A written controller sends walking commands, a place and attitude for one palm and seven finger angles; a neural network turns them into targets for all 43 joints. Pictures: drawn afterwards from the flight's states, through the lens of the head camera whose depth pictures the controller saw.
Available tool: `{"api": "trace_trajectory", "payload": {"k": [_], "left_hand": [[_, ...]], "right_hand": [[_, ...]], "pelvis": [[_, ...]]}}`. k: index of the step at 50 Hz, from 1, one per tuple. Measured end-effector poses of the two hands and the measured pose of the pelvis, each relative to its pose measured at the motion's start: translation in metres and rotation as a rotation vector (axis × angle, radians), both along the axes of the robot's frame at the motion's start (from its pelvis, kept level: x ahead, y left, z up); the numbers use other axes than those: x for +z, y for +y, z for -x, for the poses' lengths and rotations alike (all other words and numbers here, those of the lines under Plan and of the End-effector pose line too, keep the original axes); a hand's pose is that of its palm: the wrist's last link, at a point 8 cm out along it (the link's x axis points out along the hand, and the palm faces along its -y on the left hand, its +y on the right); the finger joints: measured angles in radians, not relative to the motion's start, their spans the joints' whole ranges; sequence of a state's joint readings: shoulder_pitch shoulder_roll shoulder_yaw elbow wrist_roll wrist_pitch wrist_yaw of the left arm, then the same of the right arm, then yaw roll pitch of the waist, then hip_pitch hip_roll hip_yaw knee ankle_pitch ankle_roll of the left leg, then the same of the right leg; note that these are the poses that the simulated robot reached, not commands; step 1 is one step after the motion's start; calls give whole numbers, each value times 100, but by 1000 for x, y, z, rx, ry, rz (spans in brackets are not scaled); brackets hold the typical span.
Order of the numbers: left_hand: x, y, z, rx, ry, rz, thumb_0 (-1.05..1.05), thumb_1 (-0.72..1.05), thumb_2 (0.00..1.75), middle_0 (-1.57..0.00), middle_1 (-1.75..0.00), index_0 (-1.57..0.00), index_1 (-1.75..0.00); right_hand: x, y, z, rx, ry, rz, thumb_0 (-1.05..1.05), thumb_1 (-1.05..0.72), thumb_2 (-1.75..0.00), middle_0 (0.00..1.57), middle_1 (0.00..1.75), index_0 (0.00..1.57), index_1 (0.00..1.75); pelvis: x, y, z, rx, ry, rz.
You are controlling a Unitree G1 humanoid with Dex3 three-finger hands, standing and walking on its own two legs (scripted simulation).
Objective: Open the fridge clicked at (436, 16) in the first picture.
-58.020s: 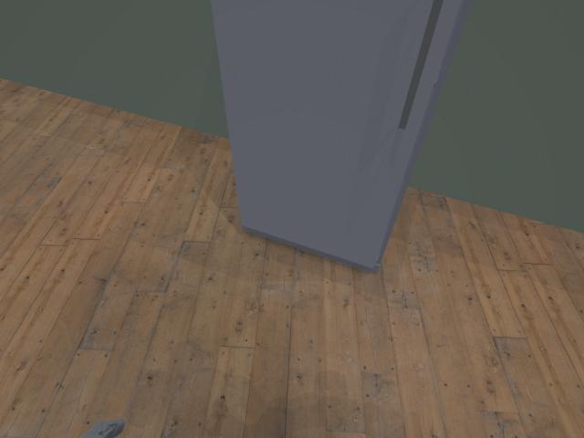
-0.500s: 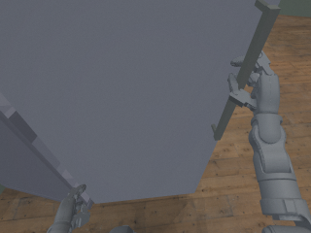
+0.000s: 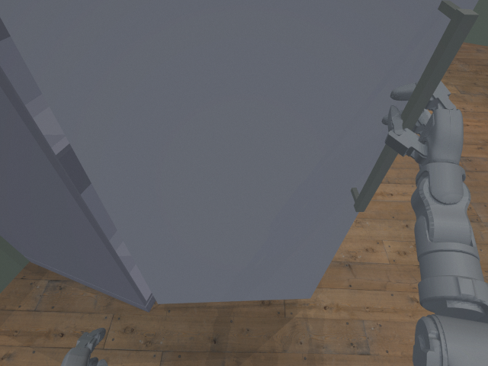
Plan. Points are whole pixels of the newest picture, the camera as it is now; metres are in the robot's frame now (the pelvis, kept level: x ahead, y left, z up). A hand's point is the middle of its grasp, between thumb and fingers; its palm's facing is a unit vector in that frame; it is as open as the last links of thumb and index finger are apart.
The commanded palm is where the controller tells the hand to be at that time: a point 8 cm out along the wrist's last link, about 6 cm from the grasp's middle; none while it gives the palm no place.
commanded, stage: stop walking and hold the door back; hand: right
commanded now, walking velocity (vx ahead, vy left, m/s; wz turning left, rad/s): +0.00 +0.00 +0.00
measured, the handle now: (392, 132) +0.47 -0.18 +0.17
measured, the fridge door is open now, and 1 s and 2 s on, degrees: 67 70 69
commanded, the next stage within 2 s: loosen the grip on the handle in 0.40 s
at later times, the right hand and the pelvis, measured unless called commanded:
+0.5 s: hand (399, 146) +0.40 -0.16 +0.19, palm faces +0.08 +0.98 -0.16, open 5.6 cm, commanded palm +0.37 -0.22 +0.19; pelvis +0.01 -0.03 +0.00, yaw +3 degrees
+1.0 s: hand (400, 150) +0.40 -0.17 +0.19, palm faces +0.11 +0.97 -0.23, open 13.9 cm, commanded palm +0.37 -0.21 +0.19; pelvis +0.01 +0.01 -0.01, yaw +0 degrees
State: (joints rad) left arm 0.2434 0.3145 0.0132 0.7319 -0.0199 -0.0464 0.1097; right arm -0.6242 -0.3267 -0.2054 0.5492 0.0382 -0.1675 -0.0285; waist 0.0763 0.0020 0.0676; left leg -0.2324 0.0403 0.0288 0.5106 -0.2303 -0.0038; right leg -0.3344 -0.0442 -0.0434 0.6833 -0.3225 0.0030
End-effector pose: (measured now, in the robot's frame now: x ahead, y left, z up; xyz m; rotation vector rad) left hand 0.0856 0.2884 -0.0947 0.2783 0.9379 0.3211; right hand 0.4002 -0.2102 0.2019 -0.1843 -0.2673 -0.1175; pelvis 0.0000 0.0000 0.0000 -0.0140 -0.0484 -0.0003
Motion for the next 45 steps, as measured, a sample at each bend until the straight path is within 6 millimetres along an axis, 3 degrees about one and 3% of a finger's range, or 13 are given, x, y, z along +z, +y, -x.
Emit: {"api": "trace_trajectory", "payload": {"k": [5,9,15,21,27,33,37,45], "left_hand": [[11,-7,-6,44,-40,-39,1,91,90,-20,-30,-20,-30],[13,-36,-20,29,-85,15,1,91,90,-20,-30,-19,-30],[1,-84,-43,-42,-107,134,1,91,90,-20,-30,-20,-30],[-6,-106,-54,-87,-101,185,1,91,90,-20,-30,-20,-30],[-2,-96,-54,-104,-103,155,1,91,90,-21,-30,-20,-30],[15,-65,-44,-86,-216,121,1,91,90,-21,-30,-20,-30],[12,-44,-36,-71,-243,105,1,91,90,-20,-30,-20,-30],[-2,-18,-22,-95,-110,74,1,91,90,-20,-30,-20,-30]], "right_hand": [[-4,-4,0,62,-59,-18,-7,-68,-76,47,142,45,140],[-6,-5,5,86,-84,-10,-8,-69,-75,47,141,41,137],[-8,-6,14,85,-98,4,-8,-71,-75,45,140,37,135],[-7,-6,20,80,-93,7,-8,-70,-75,45,139,37,135],[-4,-9,15,95,-77,54,-10,-67,-75,49,139,37,136],[-2,-8,10,89,-2,-31,-6,-51,-69,50,139,37,135],[-5,-4,17,42,-37,-42,-3,-25,-58,48,140,33,135],[-11,-5,26,21,-153,20,-1,31,-31,48,140,30,130]], "pelvis": [[-5,-19,-4,21,-1,-13],[-4,-27,-6,44,13,-20],[-5,-29,-7,49,24,-30],[-4,-31,-8,52,27,-28],[-3,-29,-4,51,26,-21],[-4,-20,-3,36,42,-6],[-6,-14,-5,36,31,-3],[-10,6,-5,13,53,-4]]}}
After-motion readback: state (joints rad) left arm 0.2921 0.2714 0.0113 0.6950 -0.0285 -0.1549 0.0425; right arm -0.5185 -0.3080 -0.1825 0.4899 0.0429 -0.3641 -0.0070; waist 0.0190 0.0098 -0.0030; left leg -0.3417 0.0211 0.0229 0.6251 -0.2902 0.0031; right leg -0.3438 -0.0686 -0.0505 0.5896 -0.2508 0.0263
